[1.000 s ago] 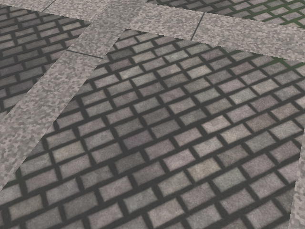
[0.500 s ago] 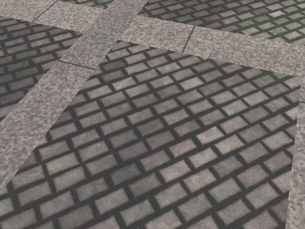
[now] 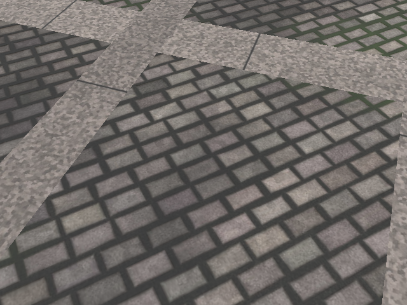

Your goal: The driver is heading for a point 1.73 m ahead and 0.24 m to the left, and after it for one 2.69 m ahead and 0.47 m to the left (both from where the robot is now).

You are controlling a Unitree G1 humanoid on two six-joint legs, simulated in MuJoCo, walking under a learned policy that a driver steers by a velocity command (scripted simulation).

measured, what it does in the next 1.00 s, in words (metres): walks ahead: right foot, then left foot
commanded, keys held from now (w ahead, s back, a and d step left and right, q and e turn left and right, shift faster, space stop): no key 0.04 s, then w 0.96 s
